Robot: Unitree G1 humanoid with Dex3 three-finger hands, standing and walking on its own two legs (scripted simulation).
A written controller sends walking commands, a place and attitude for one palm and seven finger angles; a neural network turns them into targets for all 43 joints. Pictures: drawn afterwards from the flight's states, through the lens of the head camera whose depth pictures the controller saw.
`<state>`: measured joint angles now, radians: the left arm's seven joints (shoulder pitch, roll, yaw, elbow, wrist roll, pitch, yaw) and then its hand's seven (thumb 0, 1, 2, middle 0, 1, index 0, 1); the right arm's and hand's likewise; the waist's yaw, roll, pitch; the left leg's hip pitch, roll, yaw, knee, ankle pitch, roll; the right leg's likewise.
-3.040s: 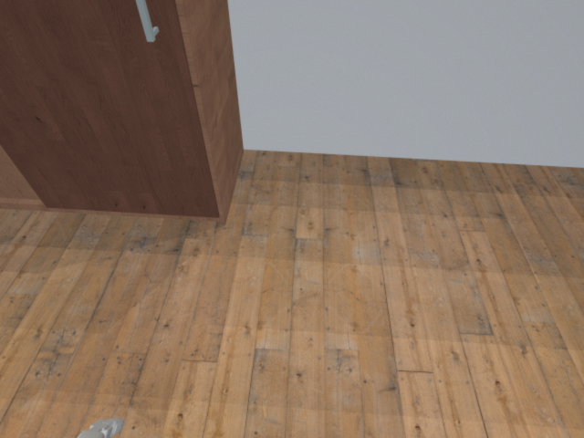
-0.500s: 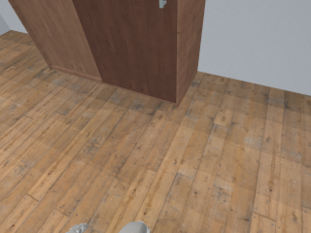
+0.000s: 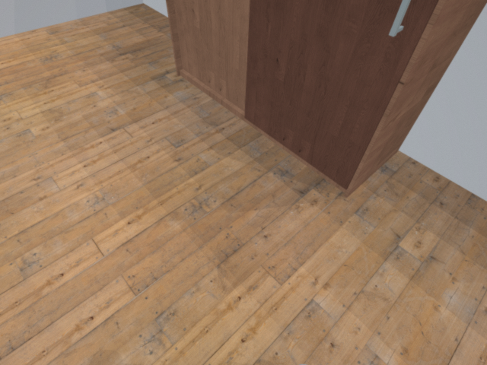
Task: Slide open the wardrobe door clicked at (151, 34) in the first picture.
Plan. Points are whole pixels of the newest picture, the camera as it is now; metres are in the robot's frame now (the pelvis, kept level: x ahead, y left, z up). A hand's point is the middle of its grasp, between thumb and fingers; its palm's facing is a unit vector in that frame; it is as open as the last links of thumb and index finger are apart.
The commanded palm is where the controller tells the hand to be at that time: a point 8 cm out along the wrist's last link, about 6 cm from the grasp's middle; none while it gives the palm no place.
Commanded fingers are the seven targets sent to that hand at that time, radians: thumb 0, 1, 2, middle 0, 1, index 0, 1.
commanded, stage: walk to a spot facing it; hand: right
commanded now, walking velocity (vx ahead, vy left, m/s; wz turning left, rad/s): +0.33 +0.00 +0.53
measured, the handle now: out of the picture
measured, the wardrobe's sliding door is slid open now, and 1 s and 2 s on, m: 0.00 0.00 0.00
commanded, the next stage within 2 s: turn to face it in 1.52 s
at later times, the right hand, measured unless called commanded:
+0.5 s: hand (358, 295) +0.31 -0.22 -0.16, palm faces -0.23 +0.96 -0.18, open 7.4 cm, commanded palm none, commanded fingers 0.00 -0.90 -0.90 0.20 0.30 0.20 0.30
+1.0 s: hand (290, 208) +0.53 -0.08 -0.16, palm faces -0.41 +0.88 -0.23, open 7.2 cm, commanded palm none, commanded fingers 0.00 -0.90 -0.90 0.20 0.30 0.20 0.30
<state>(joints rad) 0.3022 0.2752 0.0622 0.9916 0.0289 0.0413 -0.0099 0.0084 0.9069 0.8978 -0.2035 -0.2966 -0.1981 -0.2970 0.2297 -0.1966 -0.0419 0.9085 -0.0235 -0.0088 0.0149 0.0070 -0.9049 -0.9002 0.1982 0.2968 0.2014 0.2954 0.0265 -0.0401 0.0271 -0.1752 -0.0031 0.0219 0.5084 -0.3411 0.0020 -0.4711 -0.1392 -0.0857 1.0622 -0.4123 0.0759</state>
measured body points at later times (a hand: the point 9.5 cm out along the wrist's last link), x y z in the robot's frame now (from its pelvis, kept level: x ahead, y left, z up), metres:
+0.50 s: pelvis +0.19 -0.05 +0.01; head +0.20 -0.06 +0.46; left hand +0.11 +0.17 -0.13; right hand +0.32 -0.27 -0.14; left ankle +0.18 +0.10 -0.64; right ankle +0.17 -0.15 -0.73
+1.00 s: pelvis +0.39 +0.07 +0.00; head +0.40 +0.07 +0.45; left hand +0.34 +0.31 -0.14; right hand +0.55 -0.13 -0.14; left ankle +0.35 +0.15 -0.73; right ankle +0.50 -0.05 -0.68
